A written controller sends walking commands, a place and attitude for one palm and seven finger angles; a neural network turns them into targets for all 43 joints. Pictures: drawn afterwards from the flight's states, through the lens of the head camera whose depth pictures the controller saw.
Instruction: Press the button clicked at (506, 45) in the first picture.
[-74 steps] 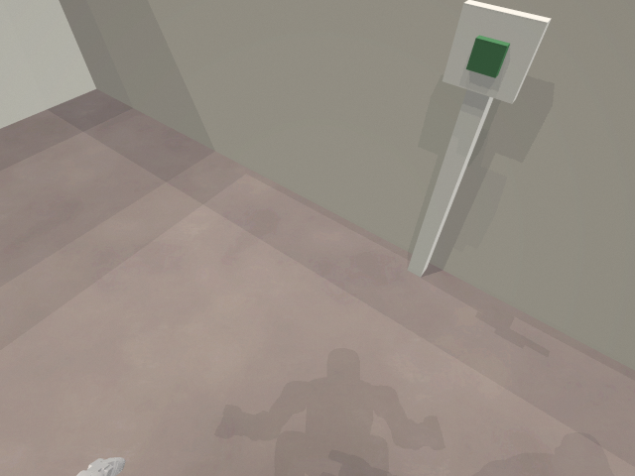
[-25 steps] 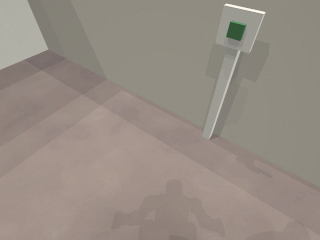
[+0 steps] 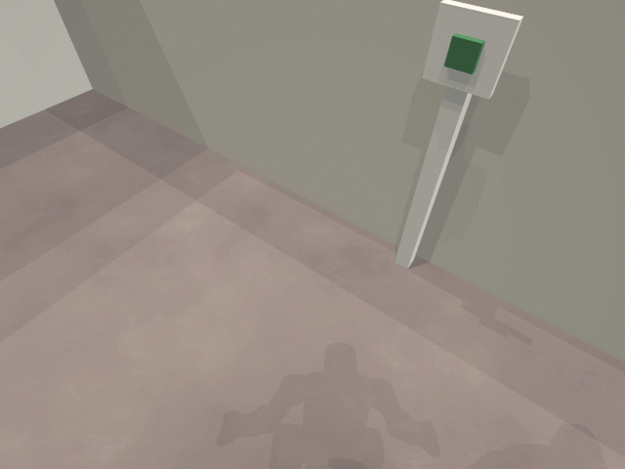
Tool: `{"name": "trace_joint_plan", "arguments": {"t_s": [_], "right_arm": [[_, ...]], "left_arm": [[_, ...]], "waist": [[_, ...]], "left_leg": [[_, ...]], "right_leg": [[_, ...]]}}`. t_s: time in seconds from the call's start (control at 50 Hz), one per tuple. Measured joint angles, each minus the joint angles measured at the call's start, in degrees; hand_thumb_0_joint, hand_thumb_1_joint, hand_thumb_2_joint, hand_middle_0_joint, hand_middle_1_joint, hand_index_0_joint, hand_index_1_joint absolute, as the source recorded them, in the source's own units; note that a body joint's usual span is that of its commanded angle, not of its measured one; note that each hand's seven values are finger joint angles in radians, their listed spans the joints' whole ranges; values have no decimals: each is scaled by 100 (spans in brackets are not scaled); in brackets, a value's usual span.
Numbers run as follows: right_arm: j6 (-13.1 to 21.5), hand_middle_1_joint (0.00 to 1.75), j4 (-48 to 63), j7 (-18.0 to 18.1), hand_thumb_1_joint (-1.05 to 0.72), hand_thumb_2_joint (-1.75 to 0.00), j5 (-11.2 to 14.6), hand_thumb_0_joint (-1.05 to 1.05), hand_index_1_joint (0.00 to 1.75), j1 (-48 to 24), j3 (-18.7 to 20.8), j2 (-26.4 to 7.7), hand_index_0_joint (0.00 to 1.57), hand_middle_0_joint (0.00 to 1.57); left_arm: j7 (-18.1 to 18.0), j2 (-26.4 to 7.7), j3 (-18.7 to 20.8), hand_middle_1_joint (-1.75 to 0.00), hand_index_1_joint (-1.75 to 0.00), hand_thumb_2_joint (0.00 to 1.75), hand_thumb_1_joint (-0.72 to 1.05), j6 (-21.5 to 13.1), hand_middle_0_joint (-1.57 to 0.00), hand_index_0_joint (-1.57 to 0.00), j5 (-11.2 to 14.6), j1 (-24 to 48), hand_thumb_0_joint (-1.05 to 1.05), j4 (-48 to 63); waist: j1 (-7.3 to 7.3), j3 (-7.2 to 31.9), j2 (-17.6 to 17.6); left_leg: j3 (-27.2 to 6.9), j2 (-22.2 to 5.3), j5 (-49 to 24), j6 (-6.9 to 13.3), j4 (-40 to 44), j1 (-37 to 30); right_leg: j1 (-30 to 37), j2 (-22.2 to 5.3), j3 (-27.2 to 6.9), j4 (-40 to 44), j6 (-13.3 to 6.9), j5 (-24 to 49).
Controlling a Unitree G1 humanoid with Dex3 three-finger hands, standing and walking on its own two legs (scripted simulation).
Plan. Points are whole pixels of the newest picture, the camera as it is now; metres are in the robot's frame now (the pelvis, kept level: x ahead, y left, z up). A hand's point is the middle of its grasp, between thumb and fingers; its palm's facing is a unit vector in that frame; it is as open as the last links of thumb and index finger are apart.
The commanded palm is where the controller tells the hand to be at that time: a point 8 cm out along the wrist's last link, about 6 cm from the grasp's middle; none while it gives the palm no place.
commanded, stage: walk to a spot facing it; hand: left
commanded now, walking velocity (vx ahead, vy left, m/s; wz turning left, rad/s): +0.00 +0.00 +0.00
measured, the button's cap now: (464, 53) +0.99 -0.30 +0.10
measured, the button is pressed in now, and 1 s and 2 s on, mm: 0 0 0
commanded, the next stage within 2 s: turn to face it in 0.44 s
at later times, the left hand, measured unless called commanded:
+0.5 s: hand out of the picture +0.08 +0.17 -0.19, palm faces -0.10 -0.98 -0.19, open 7.4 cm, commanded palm none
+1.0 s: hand (207, 391) +0.28 +0.20 -0.20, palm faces -0.24 -0.95 -0.21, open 7.4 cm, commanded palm none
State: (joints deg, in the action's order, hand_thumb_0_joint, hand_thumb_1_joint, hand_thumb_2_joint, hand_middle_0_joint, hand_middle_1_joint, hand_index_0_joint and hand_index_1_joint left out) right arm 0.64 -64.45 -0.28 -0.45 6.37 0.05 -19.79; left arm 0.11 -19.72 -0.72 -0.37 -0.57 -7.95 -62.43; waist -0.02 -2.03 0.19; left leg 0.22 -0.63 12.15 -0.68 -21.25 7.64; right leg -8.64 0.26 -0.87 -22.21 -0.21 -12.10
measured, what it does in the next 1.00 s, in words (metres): walks ahead, turning right: left foot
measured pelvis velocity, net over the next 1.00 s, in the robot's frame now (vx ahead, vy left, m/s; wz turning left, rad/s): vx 0.20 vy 0.01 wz -0.36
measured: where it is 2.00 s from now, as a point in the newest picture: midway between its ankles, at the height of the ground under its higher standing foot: (345, 439)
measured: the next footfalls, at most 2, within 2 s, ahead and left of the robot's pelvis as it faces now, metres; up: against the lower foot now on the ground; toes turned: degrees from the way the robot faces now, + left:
left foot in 0.88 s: +0.34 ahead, +0.08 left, +0.00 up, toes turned -10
right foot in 1.30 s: +0.20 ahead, -0.12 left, +0.00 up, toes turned -33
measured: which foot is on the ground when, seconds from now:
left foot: down 0.00-0.48, up 0.50-0.86, down 0.88-1.00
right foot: down 0.00-0.90, up 0.92-1.00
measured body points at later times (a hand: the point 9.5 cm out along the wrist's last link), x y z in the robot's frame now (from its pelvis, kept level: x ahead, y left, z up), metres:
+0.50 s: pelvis +0.08 -0.02 -0.03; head +0.09 -0.03 +0.42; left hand +0.09 +0.22 -0.18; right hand +0.01 -0.25 -0.19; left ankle +0.00 +0.12 -0.73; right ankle +0.05 -0.10 -0.75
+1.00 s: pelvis +0.20 +0.01 -0.02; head +0.24 +0.03 +0.43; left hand +0.29 +0.25 -0.19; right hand +0.26 -0.24 -0.14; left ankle +0.30 +0.08 -0.75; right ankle +0.08 -0.08 -0.67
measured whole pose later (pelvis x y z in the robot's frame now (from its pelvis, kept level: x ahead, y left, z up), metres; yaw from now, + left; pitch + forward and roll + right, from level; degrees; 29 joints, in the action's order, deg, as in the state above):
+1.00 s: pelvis +0.20 +0.01 -0.02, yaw -20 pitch -1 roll -1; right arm 1.1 -52.7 1.0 -1.1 4.1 1.2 -8.2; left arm -0.9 -13.0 5.1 2.0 -1.2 -16.4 -56.8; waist 2.7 -4.9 2.8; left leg 9.0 -4.7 13.9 2.2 -36.5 21.9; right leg -21.8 1.5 -0.8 -66.4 0.8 -30.7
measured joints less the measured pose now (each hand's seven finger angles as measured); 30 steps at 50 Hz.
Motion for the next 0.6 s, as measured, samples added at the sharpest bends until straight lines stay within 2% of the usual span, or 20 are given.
{"name": "trace_joint_plan", "arguments": {"t_s": [0.16,0.26,0.36,0.42,0.46,0.48,0.5,0.54,0.56,0.6], "right_arm": [[-28,30,10,24,-91,-90,-31,1,30,16,-21,74,20,20],[-59,30,77,-12,-91,-90,-78,1,30,335,-21,338,20,20],[35,30,125,-3,-91,-90,-64,0,30,779,17,659,20,20],[133,30,120,41,-91,-90,-69,0,30,1040,79,810,20,20],[151,30,78,67,-91,-90,-76,0,30,1221,99,858,20,20],[141,30,38,73,-91,-90,-61,0,30,1323,108,871,20,20],[101,30,-36,70,-91,-90,-36,0,30,1403,113,894,20,20],[-9,30,-201,56,-91,-90,-25,1,30,1458,123,936,20,20],[-52,30,-244,57,-91,-90,-28,1,30,1427,138,945,20,20],[-98,30,-211,59,-91,-90,-48,1,30,1271,174,945,20,20]], "left_arm": [[-55,80,7,-30,-30,90,90,36,-20,-20,-4,-73,1,7],[26,343,32,-29,-30,90,90,124,-20,-20,-45,-495,1,44],[97,621,93,-29,-30,90,90,120,-20,-20,-55,-991,1,50],[106,794,125,-29,-30,90,90,119,-20,-20,-54,-1154,1,15],[131,903,156,-29,-30,90,90,83,-20,-20,-59,-1164,1,32],[141,943,176,-29,-30,90,90,20,-20,-20,-69,-1153,1,65],[125,976,201,-29,-30,90,90,-72,-20,-20,-75,-1139,1,95],[40,1041,218,-29,-30,90,90,-245,-20,-20,-40,-1181,1,154],[-6,1080,216,-29,-30,90,90,-290,-20,-20,-38,-1225,1,174],[-80,1166,197,-29,-30,90,90,-307,-20,-20,-54,-1327,0,176]], "waist": [[32,115,-8],[76,290,-17],[73,273,82],[43,130,71],[-10,8,-22],[-36,-49,-89],[-47,-80,-139],[48,-85,-150],[97,-84,-144],[140,-88,-132]], "left_leg": [[47,-27,106,-11,-95,-17],[191,-105,527,1,-549,71],[414,-115,954,22,-905,63],[614,-174,1147,-11,-931,-148],[666,-274,1306,-83,-1042,-248],[652,-356,1431,-89,-1341,-169],[615,-427,1534,-66,-1946,58],[467,-388,1691,-28,-3320,629],[440,-362,1646,-28,-3834,916],[459,-364,1411,-77,-4329,1443]], "right_leg": [[10,26,-44,-64,5,-74],[-114,110,-185,-458,-24,-398],[-379,124,-324,-1195,-98,-859],[-710,27,72,-1911,-113,-1371],[-756,0,371,-1709,-138,-1305],[-686,23,483,-1555,-210,-874],[-647,56,563,-1600,-279,-823],[-475,104,586,-1524,-362,-1025],[-357,125,556,-1375,-378,-1057],[-121,148,468,-982,-334,-940]]}}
